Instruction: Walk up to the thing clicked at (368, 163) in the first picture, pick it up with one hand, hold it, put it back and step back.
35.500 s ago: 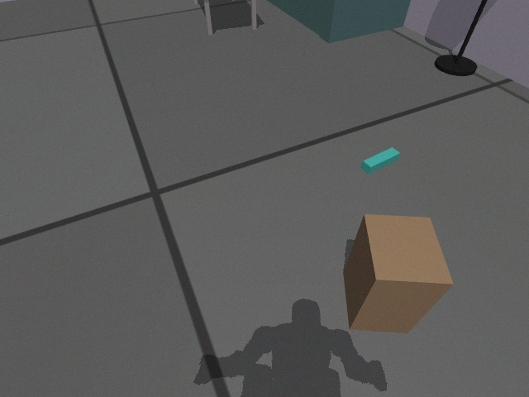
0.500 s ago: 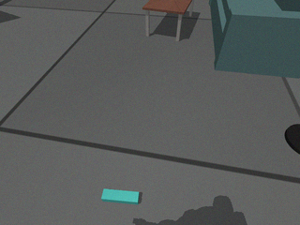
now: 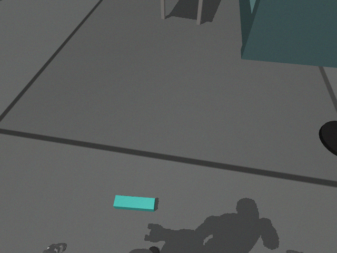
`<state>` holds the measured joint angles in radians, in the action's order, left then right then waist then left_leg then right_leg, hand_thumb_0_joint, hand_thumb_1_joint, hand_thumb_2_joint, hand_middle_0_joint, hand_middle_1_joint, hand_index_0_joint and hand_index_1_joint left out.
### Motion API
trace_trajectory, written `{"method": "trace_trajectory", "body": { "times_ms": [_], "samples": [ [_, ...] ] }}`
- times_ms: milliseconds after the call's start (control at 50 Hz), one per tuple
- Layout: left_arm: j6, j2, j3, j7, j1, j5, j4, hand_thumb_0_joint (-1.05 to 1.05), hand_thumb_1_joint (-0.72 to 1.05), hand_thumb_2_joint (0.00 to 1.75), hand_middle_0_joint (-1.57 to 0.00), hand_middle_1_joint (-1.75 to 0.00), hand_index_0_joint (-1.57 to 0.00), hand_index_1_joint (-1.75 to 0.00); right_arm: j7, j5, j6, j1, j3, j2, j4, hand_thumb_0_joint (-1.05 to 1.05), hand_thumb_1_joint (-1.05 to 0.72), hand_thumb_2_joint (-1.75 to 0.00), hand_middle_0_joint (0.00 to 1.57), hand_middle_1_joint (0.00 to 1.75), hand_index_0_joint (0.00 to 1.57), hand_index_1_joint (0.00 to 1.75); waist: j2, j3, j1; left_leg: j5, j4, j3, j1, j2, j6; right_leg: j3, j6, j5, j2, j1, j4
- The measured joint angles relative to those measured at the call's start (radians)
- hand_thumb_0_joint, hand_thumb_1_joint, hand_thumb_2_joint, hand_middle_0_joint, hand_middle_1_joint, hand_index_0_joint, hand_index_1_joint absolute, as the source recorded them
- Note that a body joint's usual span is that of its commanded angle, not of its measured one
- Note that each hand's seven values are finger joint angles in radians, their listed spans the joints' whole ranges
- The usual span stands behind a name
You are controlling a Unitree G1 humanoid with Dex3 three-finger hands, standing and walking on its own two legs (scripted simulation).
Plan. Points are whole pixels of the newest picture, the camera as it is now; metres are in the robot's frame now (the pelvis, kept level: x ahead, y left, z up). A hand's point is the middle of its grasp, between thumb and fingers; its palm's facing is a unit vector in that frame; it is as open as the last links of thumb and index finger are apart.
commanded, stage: walk up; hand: left
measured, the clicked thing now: (134, 203) +0.43 +0.24 -0.74
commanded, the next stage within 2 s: none
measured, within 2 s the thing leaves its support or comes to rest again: neither
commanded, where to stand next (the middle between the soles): +0.04 +0.00 m, yaw -1 degrees
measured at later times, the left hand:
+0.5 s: hand out of the picture +0.00 +0.26 -0.15, palm faces +0.05 -0.93 -0.36, open 7.4 cm
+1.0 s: hand out of the picture +0.07 +0.25 -0.14, palm faces +0.02 -0.93 -0.37, open 7.4 cm
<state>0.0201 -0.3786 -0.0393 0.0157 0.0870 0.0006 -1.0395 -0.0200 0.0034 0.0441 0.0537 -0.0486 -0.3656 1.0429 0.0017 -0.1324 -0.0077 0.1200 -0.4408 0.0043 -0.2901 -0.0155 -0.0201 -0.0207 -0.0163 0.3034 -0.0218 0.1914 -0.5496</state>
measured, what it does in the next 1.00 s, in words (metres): steps on the spot: left foot, then right foot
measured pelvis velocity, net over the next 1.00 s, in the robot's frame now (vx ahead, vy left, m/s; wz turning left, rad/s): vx -0.02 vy -0.01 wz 0.03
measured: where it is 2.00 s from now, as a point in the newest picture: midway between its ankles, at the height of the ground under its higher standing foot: outside the picture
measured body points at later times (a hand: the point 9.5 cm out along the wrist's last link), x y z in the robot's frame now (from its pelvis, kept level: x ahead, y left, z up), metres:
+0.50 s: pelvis -0.03 -0.01 +0.00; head -0.01 +0.00 +0.45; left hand +0.00 +0.31 -0.13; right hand +0.05 -0.30 -0.13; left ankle -0.06 +0.13 -0.74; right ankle -0.03 -0.13 -0.71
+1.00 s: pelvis -0.02 -0.01 +0.00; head +0.00 -0.01 +0.45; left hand +0.07 +0.30 -0.12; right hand +0.06 -0.31 -0.13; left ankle -0.05 +0.11 -0.74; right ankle +0.01 -0.14 -0.74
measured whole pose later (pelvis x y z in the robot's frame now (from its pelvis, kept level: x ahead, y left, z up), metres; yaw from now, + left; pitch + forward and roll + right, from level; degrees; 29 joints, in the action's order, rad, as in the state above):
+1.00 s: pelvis -0.02 -0.01 +0.00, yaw +2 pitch -2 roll +0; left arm -0.02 -0.37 -0.02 0.00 0.11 0.00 -1.03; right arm -0.02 0.02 0.01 0.15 -0.02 -0.35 1.03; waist 0.00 -0.08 0.00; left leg 0.28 -0.45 -0.01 -0.13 0.00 0.00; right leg 0.02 0.02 0.20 -0.03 0.22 -0.46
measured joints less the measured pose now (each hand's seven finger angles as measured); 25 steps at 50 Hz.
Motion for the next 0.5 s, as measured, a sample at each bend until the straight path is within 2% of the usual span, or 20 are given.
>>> {"method": "trace_trajectory", "body": {
  "times_ms": [40, 80, 100, 120, 160, 180, 220, 240, 280, 340, 360, 380, 400, 420, 460, 500],
  "samples": [
    [0.008, -0.006, -0.008, 0.003, 0.002, 0.001, 0.028, 0.00, 0.91, 0.90, -0.20, -0.30, -0.20, -0.30, 0.001, 0.008, 0.016, -0.004, -0.010, -0.009, -0.035, 0.01, -0.90, -0.90, 0.21, 0.30, 0.20, 0.30, 0.009, -0.012, -0.003, 0.006, -0.040, 0.006, -0.036, 0.004, 0.002, 0.005, -0.023, 0.105, 0.013, 0.047, -0.109],
    [0.007, -0.008, -0.016, 0.004, 0.020, 0.004, 0.053, 0.00, 0.91, 0.90, -0.20, -0.30, -0.20, -0.30, 0.001, 0.018, 0.032, -0.006, -0.018, -0.020, -0.065, 0.01, -0.90, -0.90, 0.21, 0.30, 0.20, 0.30, 0.023, -0.011, 0.003, 0.019, -0.092, 0.009, -0.079, 0.010, 0.008, 0.002, -0.042, 0.129, 0.020, 0.056, -0.123],
    [0.003, -0.010, -0.019, 0.004, 0.034, 0.009, 0.063, 0.00, 0.91, 0.90, -0.20, -0.30, -0.20, -0.30, 0.001, 0.020, 0.038, -0.009, -0.021, -0.025, -0.078, 0.01, -0.90, -0.90, 0.21, 0.30, 0.20, 0.30, 0.025, -0.008, 0.009, 0.031, -0.128, 0.005, -0.105, 0.011, 0.012, 0.006, -0.039, 0.081, 0.016, 0.050, -0.083],
    [-0.001, -0.003, -0.023, 0.006, 0.043, 0.017, 0.067, 0.00, 0.91, 0.90, -0.20, -0.30, -0.20, -0.30, 0.003, 0.018, 0.043, -0.015, -0.024, -0.033, -0.087, 0.01, -0.90, -0.90, 0.20, 0.30, 0.20, 0.30, 0.041, -0.018, 0.008, 0.084, -0.181, 0.028, -0.127, 0.007, 0.011, 0.000, -0.024, 0.062, 0.022, 0.055, -0.091],
    [-0.001, 0.007, -0.022, 0.004, 0.065, 0.035, 0.074, 0.00, 0.91, 0.90, -0.20, -0.30, -0.20, -0.30, 0.007, 0.020, 0.051, -0.013, -0.031, -0.037, -0.106, 0.01, -0.90, -0.90, 0.20, 0.29, 0.20, 0.30, 0.050, -0.028, 0.016, 0.273, -0.379, 0.094, -0.182, -0.045, 0.015, 0.000, -0.014, 0.063, 0.018, 0.070, -0.114],
    [0.001, 0.010, -0.022, 0.004, 0.075, 0.039, 0.078, 0.00, 0.91, 0.90, -0.20, -0.30, -0.20, -0.30, 0.007, 0.019, 0.053, -0.007, -0.033, -0.036, -0.116, 0.01, -0.90, -0.90, 0.20, 0.29, 0.20, 0.30, 0.045, -0.030, 0.023, 0.324, -0.493, 0.113, -0.205, -0.071, 0.019, 0.007, -0.015, 0.058, 0.010, 0.075, -0.112],
    [0.006, 0.020, -0.021, 0.006, 0.085, 0.044, 0.080, 0.00, 0.91, 0.90, -0.20, -0.30, -0.20, -0.30, 0.004, 0.011, 0.041, 0.014, -0.035, -0.038, -0.131, 0.01, -0.90, -0.90, 0.20, 0.29, 0.20, 0.30, 0.047, -0.031, 0.024, 0.338, -0.651, 0.139, -0.219, -0.095, 0.027, 0.005, -0.012, 0.035, -0.001, 0.072, -0.080],
    [0.005, 0.025, -0.020, 0.006, 0.087, 0.047, 0.081, 0.00, 0.91, 0.90, -0.20, -0.30, -0.20, -0.30, 0.003, 0.007, 0.032, 0.031, -0.033, -0.040, -0.132, 0.01, -0.90, -0.90, 0.20, 0.29, 0.20, 0.30, 0.049, -0.028, 0.024, 0.331, -0.665, 0.141, -0.204, -0.090, 0.032, 0.000, -0.009, 0.023, -0.004, 0.069, -0.061],
    [-0.005, 0.031, -0.018, 0.002, 0.095, 0.056, 0.094, 0.00, 0.91, 0.90, -0.20, -0.30, -0.20, -0.30, -0.002, 0.008, 0.017, 0.070, -0.024, -0.038, -0.117, 0.01, -0.90, -0.90, 0.20, 0.29, 0.20, 0.30, 0.050, -0.012, 0.027, 0.339, -0.572, 0.126, -0.135, -0.056, 0.041, -0.015, -0.008, 0.009, -0.011, 0.059, -0.031],
    [-0.019, 0.030, -0.018, -0.015, 0.116, 0.059, 0.132, 0.00, 0.90, 0.90, -0.21, -0.30, -0.20, -0.30, -0.010, 0.022, 0.005, 0.127, -0.008, -0.027, -0.084, 0.01, -0.90, -0.90, 0.20, 0.29, 0.20, 0.30, 0.033, 0.019, 0.032, 0.376, -0.302, 0.078, 0.004, -0.008, 0.044, -0.043, -0.005, 0.021, -0.029, 0.052, -0.035],
    [-0.020, 0.026, -0.018, -0.021, 0.124, 0.054, 0.144, 0.00, 0.90, 0.90, -0.21, -0.30, -0.20, -0.30, -0.009, 0.028, -0.003, 0.140, -0.005, -0.022, -0.076, 0.01, -0.90, -0.90, 0.20, 0.29, 0.20, 0.30, 0.024, 0.024, 0.034, 0.340, -0.186, 0.058, 0.056, 0.001, 0.040, -0.049, 0.002, 0.031, -0.036, 0.055, -0.050],
    [-0.019, 0.020, -0.017, -0.026, 0.130, 0.048, 0.152, 0.00, 0.90, 0.90, -0.21, -0.30, -0.20, -0.30, -0.005, 0.034, -0.015, 0.146, -0.004, -0.014, -0.069, 0.01, -0.90, -0.90, 0.20, 0.29, 0.20, 0.30, 0.009, 0.022, 0.035, 0.225, -0.091, 0.045, 0.098, -0.003, 0.037, -0.048, 0.012, 0.044, -0.048, 0.059, -0.076],
    [-0.015, 0.011, -0.019, -0.028, 0.135, 0.042, 0.153, 0.00, 0.90, 0.90, -0.21, -0.30, -0.20, -0.30, 0.001, 0.041, -0.027, 0.145, -0.005, 0.002, -0.064, 0.01, -0.90, -0.90, 0.20, 0.29, 0.20, 0.30, -0.023, 0.012, 0.041, 0.168, -0.058, 0.029, 0.123, -0.020, 0.036, -0.028, 0.011, 0.054, -0.065, 0.065, -0.109],
    [-0.007, 0.008, -0.020, -0.028, 0.142, 0.037, 0.146, 0.00, 0.90, 0.90, -0.20, -0.30, -0.20, -0.30, 0.002, 0.044, -0.039, 0.149, -0.001, 0.013, -0.065, 0.01, -0.90, -0.90, 0.20, 0.29, 0.20, 0.30, -0.039, 0.015, 0.042, 0.165, -0.054, 0.021, 0.132, -0.024, 0.035, -0.004, 0.006, 0.102, -0.060, 0.075, -0.139],
    [0.008, 0.005, -0.019, -0.031, 0.152, 0.033, 0.123, 0.00, 0.91, 0.90, -0.20, -0.30, -0.20, -0.30, 0.000, 0.039, -0.061, 0.164, 0.006, 0.024, -0.079, 0.01, -0.90, -0.90, 0.20, 0.30, 0.20, 0.30, -0.039, 0.033, 0.025, 0.179, -0.055, 0.030, 0.138, -0.010, 0.026, 0.027, -0.004, 0.197, -0.022, 0.103, -0.220],
    [0.010, -0.002, -0.021, -0.035, 0.158, 0.026, 0.109, 0.00, 0.91, 0.90, -0.20, -0.30, -0.20, -0.30, 0.003, 0.036, -0.076, 0.174, 0.014, 0.029, -0.095, 0.01, -0.90, -0.90, 0.21, 0.30, 0.20, 0.30, -0.043, 0.042, 0.016, 0.181, -0.043, 0.032, 0.153, 0.006, 0.028, 0.047, -0.010, 0.213, -0.002, 0.120, -0.252]
  ]
}}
